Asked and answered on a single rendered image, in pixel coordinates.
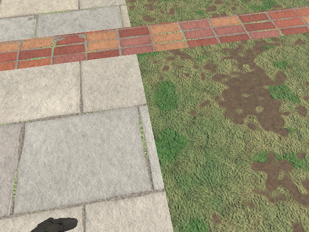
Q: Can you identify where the robot left hand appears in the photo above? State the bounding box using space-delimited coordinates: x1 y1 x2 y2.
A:
31 217 78 232

